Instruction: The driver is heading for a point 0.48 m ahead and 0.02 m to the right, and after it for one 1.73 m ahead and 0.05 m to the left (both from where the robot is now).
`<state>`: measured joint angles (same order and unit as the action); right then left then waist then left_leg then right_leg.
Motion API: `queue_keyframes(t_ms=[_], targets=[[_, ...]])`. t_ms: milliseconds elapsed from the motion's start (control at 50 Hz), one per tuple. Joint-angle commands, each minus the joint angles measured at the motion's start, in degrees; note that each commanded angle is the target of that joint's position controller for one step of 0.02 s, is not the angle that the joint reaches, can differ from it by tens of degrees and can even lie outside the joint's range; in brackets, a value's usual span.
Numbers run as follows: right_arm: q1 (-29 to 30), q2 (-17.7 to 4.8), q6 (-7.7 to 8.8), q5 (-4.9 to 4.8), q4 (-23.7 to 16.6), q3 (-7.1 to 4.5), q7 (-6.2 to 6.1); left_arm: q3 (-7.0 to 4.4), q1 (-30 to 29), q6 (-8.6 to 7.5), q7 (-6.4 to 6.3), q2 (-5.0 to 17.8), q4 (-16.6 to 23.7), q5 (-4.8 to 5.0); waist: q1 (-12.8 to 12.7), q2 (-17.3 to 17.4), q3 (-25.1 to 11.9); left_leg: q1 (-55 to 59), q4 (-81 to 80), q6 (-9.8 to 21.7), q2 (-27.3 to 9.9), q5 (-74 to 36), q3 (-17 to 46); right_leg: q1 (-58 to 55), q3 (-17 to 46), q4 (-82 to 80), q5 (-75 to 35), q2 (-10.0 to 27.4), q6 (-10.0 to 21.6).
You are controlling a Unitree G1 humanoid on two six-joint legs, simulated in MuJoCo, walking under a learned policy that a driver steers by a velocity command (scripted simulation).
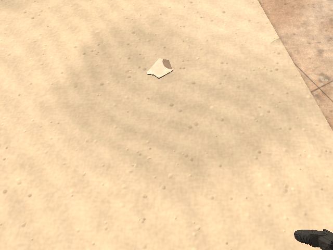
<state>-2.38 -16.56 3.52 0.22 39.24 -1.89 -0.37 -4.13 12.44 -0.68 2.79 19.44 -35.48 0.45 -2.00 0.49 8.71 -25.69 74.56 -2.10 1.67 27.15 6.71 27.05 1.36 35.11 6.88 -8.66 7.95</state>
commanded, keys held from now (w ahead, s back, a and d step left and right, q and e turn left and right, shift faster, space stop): e+shift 0.38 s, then shift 0.34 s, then q+shift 0.10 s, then w+q+shift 0.18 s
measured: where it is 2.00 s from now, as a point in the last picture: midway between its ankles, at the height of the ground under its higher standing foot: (147, 135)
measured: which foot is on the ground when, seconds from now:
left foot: up 0.00-0.34, down 0.36-0.78, up 0.80-1.00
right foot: down 0.00-0.36, up 0.38-0.74, down 0.76-1.00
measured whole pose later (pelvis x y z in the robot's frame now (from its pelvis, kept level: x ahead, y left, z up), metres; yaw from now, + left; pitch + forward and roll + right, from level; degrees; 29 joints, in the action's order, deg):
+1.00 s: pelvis +0.17 +0.06 +0.03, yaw -25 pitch +1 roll +0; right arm -14.8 -19.4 -0.1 -2.2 44.7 -4.5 1.0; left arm -2.5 15.9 -2.6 -1.9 14.9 -39.1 -0.3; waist -0.4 1.5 -1.1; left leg -31.0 60.1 -1.0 -1.9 17.2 1.1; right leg 4.6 -4.2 19.4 16.1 1.6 0.2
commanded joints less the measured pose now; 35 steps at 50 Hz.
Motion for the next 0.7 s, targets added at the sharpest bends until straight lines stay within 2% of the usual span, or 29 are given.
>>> queue_keyframes(t_ms=[20,60,80,140,200,260,320,340,360,380,400,420,440,460,480,520,560,640,700], targets=[[-4.6,-9.8,-1.19,0.87,-2.4,-3.08,-0.95,-2.86,-3.0,-0.69,-1.96,9.5,6.9,-0.36,4.0,-0.6,-14.9,-5.8,-7.9,-0.4,-1.6,-2.9,3.4,-14.8,28.9,-16.1,-15.1,15.8,7.5],[-2.9,-7.1,-1.18,1.38,-2.4,-2.43,-0.97,-3.09,-1.4,0.23,-3.5,10.0,6.5,0.02,3.3,0.3,-16.7,-5.2,-12.8,-2.0,0.0,-4.8,2.5,-14.4,25.6,-13.7,-26.1,14.1,7.3],[-2.1,-6.3,-1.34,1.17,-2.5,-2.24,-0.95,-3.19,-0.8,0.9,-4.21,10.3,6.4,0.37,3.0,0.7,-17.7,-5.4,-15.1,-2.9,0.8,-6.6,2.6,-14.9,25.4,-13.1,-26.8,13.6,6.8],[0.2,-5.8,-2.06,0.2,-2.7,-2.15,-0.95,-3.12,-1.6,2.85,-5.59,10.0,7.0,1.04,2.3,-1.6,-17.5,-5.9,-21.4,-4.2,2.2,-12.8,3.4,-14.8,26.7,-13.1,-15.2,11.7,4.2],[2.9,-5.8,-1.89,0.02,-3.3,-2.23,-0.87,-3.0,-2.1,3.65,-5.79,8.9,7.2,0.86,1.2,-5.9,-14.4,-4.4,-28.4,-4.1,3.1,-15.4,3.9,-13.4,28.5,-13.4,-4.2,9.7,2.5],[4.2,-6.5,-0.79,-0.02,-3.8,-2.65,-0.47,-3.15,-1.9,3.79,-5.28,8.3,7.4,0.67,0.2,-9.0,-13.3,-1.0,-36.3,-3.4,3.6,-14.7,4.5,-14.7,31.7,-11.3,-4.5,9.5,1.9],[1.3,-8.1,0.16,-0.43,-2.8,-3.83,0.13,-3.08,-3.5,3.85,-4.78,7.6,8.1,0.96,1.2,-11.0,-13.6,7.1,-48.4,-1.9,2.9,-17.6,4.1,-15.3,35.0,-7.4,-4.5,8.2,0.0],[-0.4,-8.5,0.3,-0.5,-2.1,-4.24,0.11,-2.7,-3.4,3.92,-4.61,6.5,8.1,1.41,2.0,-8.7,-13.8,12.5,-55.6,-0.4,0.2,-24.3,4.0,-13.1,33.2,-3.2,4.3,5.7,-1.9],[0.1,-10.7,-0.24,0.05,-2.8,-4.61,-0.21,-1.65,2.0,4.04,-4.26,2.9,7.3,0.98,-0.9,0.5,-17.4,21.7,-55.5,4.4,-11.1,-27.7,12.2,-7.8,26.5,6.9,25.0,1.4,-4.4],[0.7,-13.2,-1.2,1.9,-3.5,-4.8,-0.42,-1.84,3.6,3.97,-4.04,4.0,8.8,1.35,-2.9,12.4,-15.6,23.3,-56.2,12.8,-20.4,-36.0,24.1,2.6,15.9,16.7,33.8,-4.4,-7.3],[-0.8,-11.4,-1.21,2.23,-3.4,-4.93,-0.32,-3.25,2.8,3.31,-3.79,9.8,8.4,0.58,-1.2,12.1,-14.7,20.8,-57.1,16.6,-23.7,-32.2,29.0,6.0,14.0,26.3,29.4,0.7,-9.9],[0.4,-8.7,-1.36,1.62,-4.1,-4.14,-0.5,-3.96,1.8,3.44,-3.82,12.1,6.9,0.71,-0.6,8.0,-13.3,18.8,-56.2,15.5,-20.3,-27.7,23.1,5.8,12.9,30.1,24.8,3.0,-11.1],[1.2,-7.4,-1.89,0.94,-4.3,-3.66,-0.78,-3.88,1.8,3.98,-4.12,11.2,5.6,0.55,-0.5,5.4,-12.2,17.5,-55.6,13.4,-16.6,-23.4,17.8,5.7,11.7,32.6,21.5,3.8,-11.8],[1.3,-7.2,-2.34,0.38,-4.4,-3.32,-1.05,-3.39,2.1,4.41,-4.34,9.8,5.2,0.29,0.0,4.8,-11.2,16.2,-55.9,12.8,-14.9,-22.7,15.0,6.1,10.2,36.0,19.5,4.1,-12.4],[1.0,-7.2,-2.71,0.32,-4.2,-3.0,-1.22,-2.76,2.0,4.45,-4.22,8.3,5.2,0.37,0.3,4.8,-10.2,14.7,-56.5,13.3,-14.1,-24.9,12.6,6.0,8.2,37.8,18.5,4.3,-12.9],[-1.0,-7.4,-3.23,0.69,-3.3,-2.85,-1.25,-1.67,0.0,3.92,-4.16,6.0,6.0,0.66,1.7,5.8,-10.4,15.8,-57.3,14.0,-12.2,-27.0,8.7,5.7,5.1,34.4,17.3,5.3,-13.3],[-3.3,-7.8,-3.51,0.78,-2.5,-2.9,-1.08,-1.05,-1.7,3.43,-4.36,5.0,6.1,0.61,3.3,7.4,-11.7,19.7,-56.9,15.0,-12.6,-27.9,7.8,5.5,4.7,28.8,17.8,6.3,-13.7],[-3.5,-9.4,-3.84,0.11,-1.6,-3.26,-0.34,0.15,-2.5,3.11,-4.21,3.3,5.2,0.03,3.9,9.8,-13.4,19.4,-56.6,15.4,-13.8,-27.5,6.1,-2.7,2.4,14.6,18.8,8.3,-13.0],[-5.0,-9.7,-4.23,-0.55,-0.3,-3.14,-0.05,0.29,-1.7,3.08,-3.76,3.5,3.8,0.16,4.1,10.9,-13.5,18.8,-55.3,15.4,-14.7,-29.1,6.3,-8.5,0.4,3.7,16.2,7.9,-11.8]])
